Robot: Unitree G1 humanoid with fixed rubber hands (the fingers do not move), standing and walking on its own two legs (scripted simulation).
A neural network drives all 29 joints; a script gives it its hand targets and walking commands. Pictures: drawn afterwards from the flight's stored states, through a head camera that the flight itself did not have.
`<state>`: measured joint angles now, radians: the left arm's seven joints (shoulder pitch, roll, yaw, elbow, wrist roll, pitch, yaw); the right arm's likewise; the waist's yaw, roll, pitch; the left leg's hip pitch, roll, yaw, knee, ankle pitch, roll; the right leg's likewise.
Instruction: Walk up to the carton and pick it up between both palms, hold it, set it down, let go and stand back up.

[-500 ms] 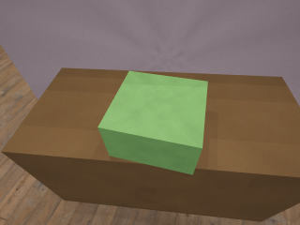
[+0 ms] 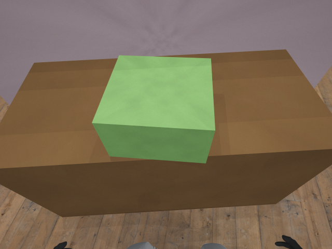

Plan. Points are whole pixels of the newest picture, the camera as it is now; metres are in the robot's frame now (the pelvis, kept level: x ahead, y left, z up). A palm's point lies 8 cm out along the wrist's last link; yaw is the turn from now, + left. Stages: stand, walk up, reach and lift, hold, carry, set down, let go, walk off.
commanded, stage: walk up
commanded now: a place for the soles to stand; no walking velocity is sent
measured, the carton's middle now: (160, 107) +0.53 +0.05 -0.02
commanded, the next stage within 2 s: none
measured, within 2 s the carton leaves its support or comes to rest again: neither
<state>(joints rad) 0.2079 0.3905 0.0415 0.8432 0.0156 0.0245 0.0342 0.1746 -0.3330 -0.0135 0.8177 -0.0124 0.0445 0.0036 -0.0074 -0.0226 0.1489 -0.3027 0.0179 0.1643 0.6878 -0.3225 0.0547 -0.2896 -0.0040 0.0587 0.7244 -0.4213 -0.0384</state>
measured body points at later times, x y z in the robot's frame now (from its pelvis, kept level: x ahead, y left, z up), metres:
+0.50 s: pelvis +0.00 +0.01 +0.02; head +0.01 +0.00 +0.47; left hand +0.11 +0.29 -0.10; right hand +0.07 -0.29 -0.10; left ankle +0.04 +0.09 -0.72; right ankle +0.02 -0.13 -0.72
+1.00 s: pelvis +0.08 +0.02 +0.00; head +0.11 +0.01 +0.44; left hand +0.13 +0.33 -0.11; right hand +0.14 -0.29 -0.12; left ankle +0.18 +0.15 -0.72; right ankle +0.02 -0.13 -0.72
